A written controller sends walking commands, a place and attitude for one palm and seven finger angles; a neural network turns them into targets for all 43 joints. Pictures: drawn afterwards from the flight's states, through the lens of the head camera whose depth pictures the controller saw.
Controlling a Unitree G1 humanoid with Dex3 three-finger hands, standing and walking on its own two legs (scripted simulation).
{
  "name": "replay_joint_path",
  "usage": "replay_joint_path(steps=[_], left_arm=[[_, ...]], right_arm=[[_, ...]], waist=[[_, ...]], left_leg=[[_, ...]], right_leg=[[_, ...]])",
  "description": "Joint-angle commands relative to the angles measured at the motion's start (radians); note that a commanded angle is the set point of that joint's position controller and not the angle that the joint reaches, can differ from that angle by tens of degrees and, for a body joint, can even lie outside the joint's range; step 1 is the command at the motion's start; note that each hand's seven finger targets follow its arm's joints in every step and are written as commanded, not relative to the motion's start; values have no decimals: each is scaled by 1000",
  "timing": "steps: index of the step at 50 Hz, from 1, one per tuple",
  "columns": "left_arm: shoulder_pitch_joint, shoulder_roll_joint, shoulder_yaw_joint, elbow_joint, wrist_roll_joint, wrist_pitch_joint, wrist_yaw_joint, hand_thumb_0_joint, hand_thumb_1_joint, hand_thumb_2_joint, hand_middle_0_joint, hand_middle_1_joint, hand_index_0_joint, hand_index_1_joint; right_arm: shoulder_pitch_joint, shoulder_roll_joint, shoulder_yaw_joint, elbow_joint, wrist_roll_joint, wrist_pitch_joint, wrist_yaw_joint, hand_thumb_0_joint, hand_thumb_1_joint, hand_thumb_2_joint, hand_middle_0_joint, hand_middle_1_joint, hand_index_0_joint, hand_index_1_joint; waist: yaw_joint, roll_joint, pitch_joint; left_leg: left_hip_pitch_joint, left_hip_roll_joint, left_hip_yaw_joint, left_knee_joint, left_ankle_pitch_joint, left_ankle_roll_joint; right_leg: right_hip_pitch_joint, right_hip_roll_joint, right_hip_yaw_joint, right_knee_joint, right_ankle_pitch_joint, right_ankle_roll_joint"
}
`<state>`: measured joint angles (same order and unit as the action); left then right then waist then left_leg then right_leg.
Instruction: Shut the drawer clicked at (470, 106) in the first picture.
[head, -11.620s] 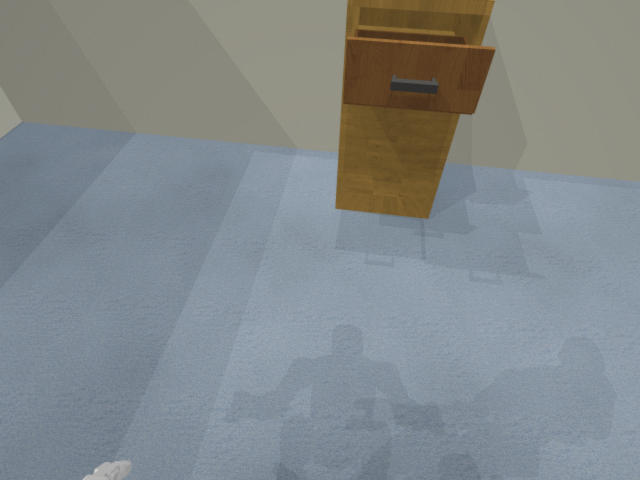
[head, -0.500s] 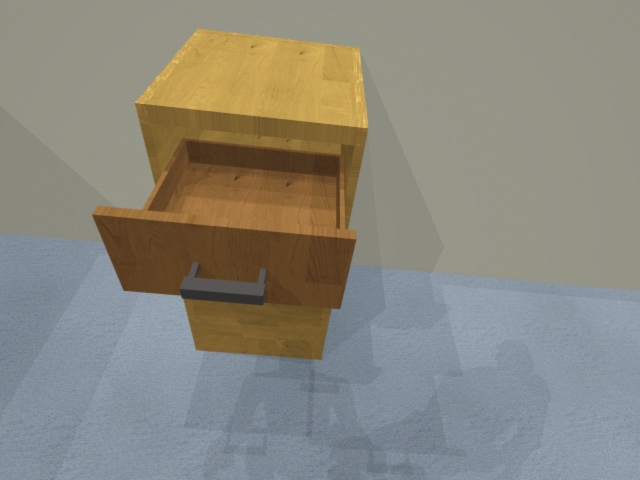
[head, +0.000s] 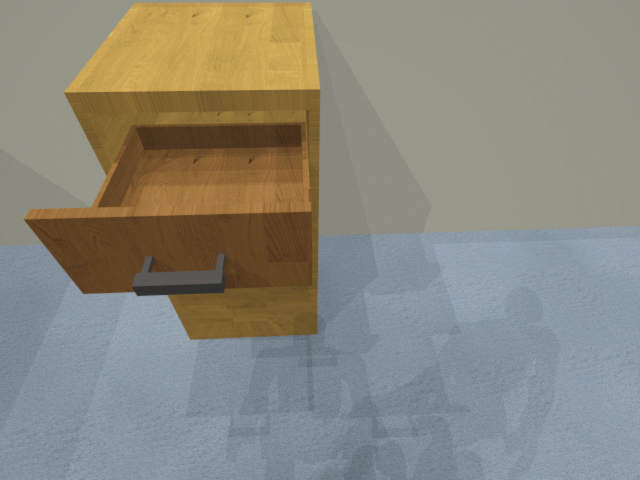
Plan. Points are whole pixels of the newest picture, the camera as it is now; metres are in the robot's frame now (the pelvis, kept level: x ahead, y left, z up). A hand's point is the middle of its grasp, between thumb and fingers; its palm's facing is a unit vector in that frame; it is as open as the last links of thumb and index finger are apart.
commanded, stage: come to a stop and stand still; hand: left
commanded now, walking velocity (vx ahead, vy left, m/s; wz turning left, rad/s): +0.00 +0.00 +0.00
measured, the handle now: (182, 271) +0.40 +0.22 +0.01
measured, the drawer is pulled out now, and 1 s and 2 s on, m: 0.26 0.26 0.26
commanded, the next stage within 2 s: look again from close up in 0.30 s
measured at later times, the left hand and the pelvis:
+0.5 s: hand out of the picture -0.01 +0.17 -0.16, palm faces +0.02 -0.98 -0.19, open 7.4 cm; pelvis +0.00 +0.00 +0.02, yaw -1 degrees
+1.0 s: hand out of the picture -0.05 +0.19 -0.16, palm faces -0.01 -0.99 -0.16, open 7.4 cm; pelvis -0.03 +0.03 +0.02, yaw -2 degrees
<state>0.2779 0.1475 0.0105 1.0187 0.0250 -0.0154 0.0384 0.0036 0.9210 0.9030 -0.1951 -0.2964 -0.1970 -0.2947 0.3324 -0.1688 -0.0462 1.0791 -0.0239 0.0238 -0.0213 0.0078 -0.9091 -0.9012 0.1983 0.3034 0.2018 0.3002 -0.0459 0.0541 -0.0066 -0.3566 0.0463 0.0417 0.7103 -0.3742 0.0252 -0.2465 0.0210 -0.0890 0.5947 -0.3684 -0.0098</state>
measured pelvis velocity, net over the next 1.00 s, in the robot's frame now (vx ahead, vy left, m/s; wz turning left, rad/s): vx -0.03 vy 0.03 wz -0.03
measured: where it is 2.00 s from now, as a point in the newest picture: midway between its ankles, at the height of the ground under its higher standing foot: outside the picture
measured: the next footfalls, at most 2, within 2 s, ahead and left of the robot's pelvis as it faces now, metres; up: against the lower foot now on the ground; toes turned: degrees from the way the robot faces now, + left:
right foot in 1.84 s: +0.21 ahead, -0.13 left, +0.00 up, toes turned -4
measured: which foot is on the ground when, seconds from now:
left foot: down 0.00-1.00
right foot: down 0.00-1.00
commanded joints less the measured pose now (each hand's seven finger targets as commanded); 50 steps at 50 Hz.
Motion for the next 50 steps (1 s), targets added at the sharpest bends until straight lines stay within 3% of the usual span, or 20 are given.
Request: replay_joint_path(steps=[1, 2, 3, 4, 7, 9, 14, 22, 34, 43, 50], left_arm=[[43, 89, 17, -47, -12, -9, 15, 0, 900, 900, -200, -300, -200, -300], [69, 94, 15, -35, -14, -6, 16, 0, 900, 900, -200, -300, -200, -300], [79, 103, 17, -22, -17, -3, 18, 0, 900, 900, -200, -300, -200, -300], [100, 108, 15, -15, -13, -5, 18, 0, 900, 900, -200, -300, -200, -300], [88, 118, 16, -10, -12, -12, 14, 0, 900, 900, -200, -300, -200, -300], [78, 116, 11, -18, -10, -14, 13, 0, 900, 900, -200, -300, -200, -300], [79, 118, 8, -17, -8, -13, 13, 0, 900, 900, -200, -300, -200, -300], [102, 108, 2, 17, -9, -12, 12, 0, 900, 900, -200, -300, -200, -300], [143, 85, -5, 63, -7, -8, 13, 0, 900, 900, -200, -300, -200, -300], [164, 55, -3, 74, -7, -4, 14, 0, 900, 900, -200, -300, -200, -300], [176, 42, -1, 73, -2, 1, 14, 0, 900, 900, -200, -300, -200, -300]], right_arm=[[46, -55, 13, -37, 0, -55, -6, 0, -900, -900, 200, 300, 200, 300], [35, -73, 10, -30, 1, -55, -11, 0, -900, -900, 200, 300, 200, 300], [12, -72, 12, -28, 3, -50, -14, 0, -900, -900, 200, 300, 200, 300], [-7, -75, 15, -31, 6, -49, -14, 0, -900, -900, 200, 300, 200, 300], [-41, -65, 14, -41, 7, -40, -15, 0, -900, -900, 200, 300, 200, 300], [-50, -77, 14, -41, 8, -41, -13, 0, -900, -900, 200, 300, 200, 300], [-89, -96, 14, -33, 10, -41, -8, 0, -900, -900, 200, 300, 200, 300], [-113, -93, 22, -1, 14, -40, -4, 0, -900, -900, 200, 300, 200, 300], [-68, -81, 29, 48, 18, -36, -1, 0, -900, -900, 200, 300, 200, 300], [-18, -68, 26, 64, 15, -40, -3, 0, -900, -900, 200, 300, 200, 300], [2, -65, 18, 66, 14, -37, -2, 0, -900, -900, 200, 300, 200, 300]], waist=[[25, 33, 41], [37, 153, 35], [45, 191, 47], [55, 158, 51], [41, -16, 49], [37, -77, 30], [39, -91, 15], [42, -56, 51], [42, -59, 103], [42, -54, 103], [47, -32, 127]], left_leg=[[151, 72, -67, -199, 479, 10], [172, 99, -96, -204, 626, 28], [161, 106, -103, -217, 663, 38], [160, 105, -84, -202, 680, 34], [154, 62, -51, -201, 459, 6], [173, 60, -48, -225, 435, 6], [217, 61, -50, -261, 424, 12], [221, 56, -55, -316, 339, 13], [179, 53, -70, -388, 169, 10], [154, 64, -91, -423, 112, 15], [104, 82, -127, -481, -7, 19]], right_leg=[[-52, -111, 92, -80, 318, -32], [-32, -96, 74, -76, 276, -17], [-3, -94, 64, -96, 246, -9], [24, -97, 77, -127, 279, -10], [46, -132, 121, -152, 446, -24], [64, -134, 121, -155, 486, -19], [65, -134, 121, -174, 430, -7], [48, -138, 134, -216, 328, -2], [25, -133, 127, -253, 181, 0], [14, -128, 116, -227, 165, 1], [1, -115, 97, -204, 134, 8]])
